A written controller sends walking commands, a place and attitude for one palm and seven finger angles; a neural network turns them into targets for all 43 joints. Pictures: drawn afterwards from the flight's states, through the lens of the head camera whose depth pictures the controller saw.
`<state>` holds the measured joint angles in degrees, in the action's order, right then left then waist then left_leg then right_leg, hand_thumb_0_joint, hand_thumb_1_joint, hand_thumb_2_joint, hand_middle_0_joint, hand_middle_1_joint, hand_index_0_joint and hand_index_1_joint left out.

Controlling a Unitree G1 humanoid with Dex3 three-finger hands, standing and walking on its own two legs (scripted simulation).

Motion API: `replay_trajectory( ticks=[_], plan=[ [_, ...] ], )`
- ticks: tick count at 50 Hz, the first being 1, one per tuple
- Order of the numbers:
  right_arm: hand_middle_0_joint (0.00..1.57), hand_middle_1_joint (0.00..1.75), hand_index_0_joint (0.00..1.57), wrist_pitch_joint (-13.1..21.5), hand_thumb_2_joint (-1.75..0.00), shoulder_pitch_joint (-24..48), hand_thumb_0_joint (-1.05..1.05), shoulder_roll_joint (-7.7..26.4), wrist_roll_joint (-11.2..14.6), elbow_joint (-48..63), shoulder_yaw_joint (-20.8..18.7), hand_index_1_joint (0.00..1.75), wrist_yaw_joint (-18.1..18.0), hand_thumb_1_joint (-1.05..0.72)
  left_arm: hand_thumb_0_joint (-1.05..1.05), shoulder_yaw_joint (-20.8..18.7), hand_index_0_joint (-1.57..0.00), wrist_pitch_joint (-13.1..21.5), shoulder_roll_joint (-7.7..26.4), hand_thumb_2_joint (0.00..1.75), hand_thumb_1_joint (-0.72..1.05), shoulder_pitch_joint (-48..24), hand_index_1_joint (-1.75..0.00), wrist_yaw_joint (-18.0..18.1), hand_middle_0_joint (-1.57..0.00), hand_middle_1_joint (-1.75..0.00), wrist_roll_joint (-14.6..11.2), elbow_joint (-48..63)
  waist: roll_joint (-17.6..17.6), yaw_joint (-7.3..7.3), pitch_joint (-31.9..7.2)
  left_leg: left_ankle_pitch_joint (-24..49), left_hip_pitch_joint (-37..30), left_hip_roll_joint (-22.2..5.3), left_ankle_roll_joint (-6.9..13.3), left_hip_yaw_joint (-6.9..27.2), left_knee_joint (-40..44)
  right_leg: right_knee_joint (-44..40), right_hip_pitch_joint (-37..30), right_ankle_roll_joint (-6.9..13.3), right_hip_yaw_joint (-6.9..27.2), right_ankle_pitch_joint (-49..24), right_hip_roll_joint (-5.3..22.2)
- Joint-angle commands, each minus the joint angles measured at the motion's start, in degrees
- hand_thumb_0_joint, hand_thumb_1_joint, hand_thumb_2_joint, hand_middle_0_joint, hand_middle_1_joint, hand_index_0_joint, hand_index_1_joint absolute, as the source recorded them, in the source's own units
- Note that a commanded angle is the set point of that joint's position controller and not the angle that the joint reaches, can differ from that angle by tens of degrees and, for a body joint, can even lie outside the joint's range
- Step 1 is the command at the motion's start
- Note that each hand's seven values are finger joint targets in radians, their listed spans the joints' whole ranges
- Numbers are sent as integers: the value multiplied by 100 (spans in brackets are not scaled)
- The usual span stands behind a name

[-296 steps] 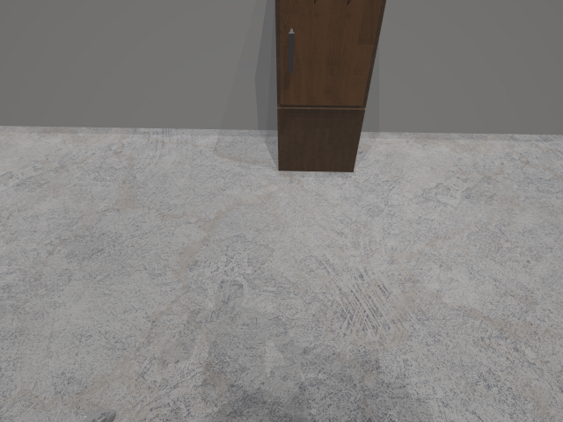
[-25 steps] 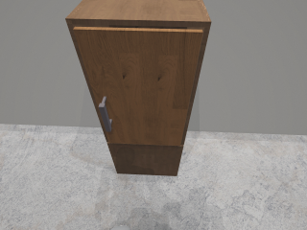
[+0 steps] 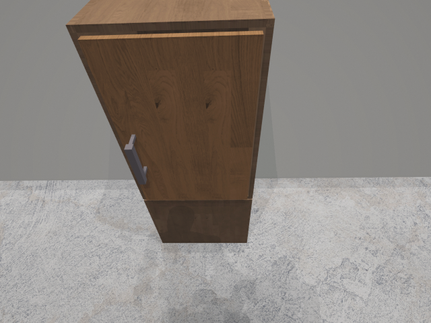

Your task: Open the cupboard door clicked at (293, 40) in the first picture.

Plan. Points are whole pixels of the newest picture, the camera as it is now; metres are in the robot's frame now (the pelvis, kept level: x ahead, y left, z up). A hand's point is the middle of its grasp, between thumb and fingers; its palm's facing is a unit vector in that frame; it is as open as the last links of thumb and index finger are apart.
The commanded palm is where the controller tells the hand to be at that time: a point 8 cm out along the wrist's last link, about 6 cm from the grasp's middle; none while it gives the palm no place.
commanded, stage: come to a stop and stand still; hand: left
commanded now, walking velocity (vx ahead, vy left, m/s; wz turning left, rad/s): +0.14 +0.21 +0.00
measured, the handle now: (138, 160) +0.54 +0.27 -0.08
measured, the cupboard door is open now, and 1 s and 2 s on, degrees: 0 0 0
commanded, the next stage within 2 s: look again from close up in 0.90 s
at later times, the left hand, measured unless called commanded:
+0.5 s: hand out of the picture -0.02 +0.23 -0.17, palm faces +0.06 -0.97 -0.23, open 7.3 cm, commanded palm none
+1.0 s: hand out of the picture +0.02 +0.24 -0.17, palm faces -0.01 -0.98 -0.21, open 7.4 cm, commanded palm none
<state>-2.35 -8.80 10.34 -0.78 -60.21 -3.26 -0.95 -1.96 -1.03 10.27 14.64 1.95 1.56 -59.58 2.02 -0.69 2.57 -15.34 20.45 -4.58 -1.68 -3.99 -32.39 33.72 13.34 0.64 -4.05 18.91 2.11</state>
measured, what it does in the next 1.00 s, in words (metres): steps on the spot: left foot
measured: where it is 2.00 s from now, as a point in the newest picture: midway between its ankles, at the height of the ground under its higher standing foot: outside the picture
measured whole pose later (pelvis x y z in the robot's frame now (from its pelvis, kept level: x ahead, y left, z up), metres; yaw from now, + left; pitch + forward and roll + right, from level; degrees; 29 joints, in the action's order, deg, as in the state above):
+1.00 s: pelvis +0.00 +0.07 +0.00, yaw -1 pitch -1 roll +0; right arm 1.5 -17.7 8.6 -1.0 -62.5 1.2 -1.8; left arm 0.2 -0.7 9.2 14.5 1.9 1.0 -61.7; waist 0.3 -0.1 3.0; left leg -20.1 6.7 2.0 3.7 -7.1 -27.5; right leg 29.6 12.8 -3.8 -1.1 15.6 6.2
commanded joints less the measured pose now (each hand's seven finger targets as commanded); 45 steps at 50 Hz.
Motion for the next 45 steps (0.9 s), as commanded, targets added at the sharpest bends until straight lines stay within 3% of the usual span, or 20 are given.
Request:
replay_trajectory(
  ticks=[1,4,10,12,13,15,16,17,18,19,21,22,23,26,28,32,34,39,45],
  plan=[
    [20,30,20,19,-90,-56,0,319,-36,246,-24,30,90,-90,0,-126,-20,141,858,90,90,21,-30,15,-20,-30,-10,233,-1192,-17,647,-521,133,68,123,395,-950,-2733,992,607,2006,1424,1576],
    [20,30,20,63,-90,-454,0,340,-26,85,-31,30,113,-90,0,-153,-20,162,867,90,90,9,-30,-10,-20,-30,-22,260,-820,-3,484,-392,263,161,56,308,-1248,-2331,364,607,1409,208,1432],
    [20,30,20,127,-90,-405,0,356,-4,236,15,30,34,-90,0,-235,-20,187,877,90,90,563,-30,38,-20,-30,-10,80,-1047,-301,-81,-885,480,185,-48,274,-859,-1649,-994,930,1397,-2443,1679],
    [20,30,20,152,-90,-453,0,297,26,219,42,30,1,-90,0,-242,-20,181,919,90,90,557,-30,58,-20,-30,-8,3,-1047,-277,-307,-878,162,242,-53,218,-371,-1403,-1138,948,1332,-3235,1644],
    [20,30,20,159,-90,-620,0,266,33,169,55,30,-20,-90,0,-241,-20,174,921,90,90,457,-30,63,-20,-30,-23,-10,-1071,-193,-398,-651,-136,259,-50,180,-25,-1297,-1064,889,1218,-3292,1586],
    [20,30,20,208,-90,-1019,0,210,37,-47,87,30,-46,-90,0,-209,-20,142,827,90,90,174,-30,58,-20,-30,-73,-36,-1087,14,-479,330,-1115,298,-7,82,1024,-1079,-535,549,896,-2640,1243],
    [20,30,20,303,-90,-565,0,544,-18,338,83,30,0,-90,0,-68,-20,314,729,90,90,852,-30,272,-20,-30,-40,-192,-290,-143,-373,106,-850,196,-9,31,-54,-671,-628,300,1157,-4319,1077],
    [20,30,20,248,-90,-918,0,284,10,488,119,30,29,-90,0,-119,-20,383,1090,90,90,507,-30,217,-20,-30,-29,112,-700,112,-730,-616,-494,213,123,79,-57,-906,-752,411,1173,-3361,1319],
    [20,30,20,242,-90,-1031,0,300,21,498,176,30,27,-90,0,-99,-20,383,932,90,90,334,-30,195,-20,-30,-20,175,-798,169,-656,-677,-679,113,144,127,164,-999,-382,482,1085,-2453,1320],
    [20,30,20,268,-90,-1235,0,284,-7,432,186,30,45,-90,0,-82,-20,355,805,90,90,212,-30,173,-20,-30,-24,238,-355,255,-565,-187,-885,36,213,195,539,-719,-201,424,756,-2011,995],
    [20,30,20,379,-90,-1161,0,498,-46,404,212,30,27,-90,0,23,-20,266,573,90,90,294,-30,110,-20,-30,-75,189,966,92,-441,2090,-774,-327,384,647,737,-109,-303,165,167,-1441,438],
    [20,30,20,376,-90,-1016,0,571,-24,465,230,30,-12,-90,0,49,-20,216,515,90,90,337,-30,99,-20,-30,-67,150,949,37,-279,2430,-723,-420,462,695,807,-167,-271,94,58,-824,283],
    [20,30,20,365,-90,-920,0,609,-10,509,237,30,-37,-90,0,83,-20,178,468,90,90,356,-30,85,-20,-30,-66,129,714,-2,-52,2077,-561,-399,504,685,857,-326,-258,64,67,-523,245],
    [20,30,20,359,-90,-899,0,606,-18,539,251,30,-40,-90,0,119,-20,112,423,90,90,309,-30,26,-20,-30,-55,100,-32,17,401,614,-212,-273,492,751,1241,-507,-131,31,148,-375,263],
    [20,30,20,369,-90,-877,0,661,-25,541,258,30,-32,-90,0,135,-20,90,430,90,90,304,-30,4,-20,-30,-48,124,-6,19,533,-25,-134,-246,492,841,1530,-538,-66,21,192,-384,269],
    [20,30,20,422,-90,-938,0,699,-27,467,271,30,-62,-90,0,140,-20,99,436,90,90,361,-30,-12,-20,-30,-46,123,97,8,295,503,-481,-266,503,841,1573,-518,-66,3,212,-600,289],
    [20,30,20,447,-90,-995,0,674,-21,410,284,30,-81,-90,0,138,-20,108,455,90,90,341,-30,-13,-20,-30,-47,107,112,7,217,1117,-661,-257,496,777,1497,-514,-100,-1,215,-746,317],
    [20,30,20,465,-90,-1094,0,658,-18,252,292,30,-118,-90,0,127,-20,108,447,90,90,330,-30,0,-20,-30,-69,39,3,22,85,1958,-993,-249,458,621,1306,-472,-159,-11,218,-1029,353],
    [20,30,20,453,-90,-1138,0,580,-10,57,304,30,-118,-90,0,124,-20,98,416,90,90,308,-30,12,-20,-30,-73,-22,-112,18,184,1716,-883,-207,469,584,1287,-503,-249,-17,259,-1173,376]
  ],
)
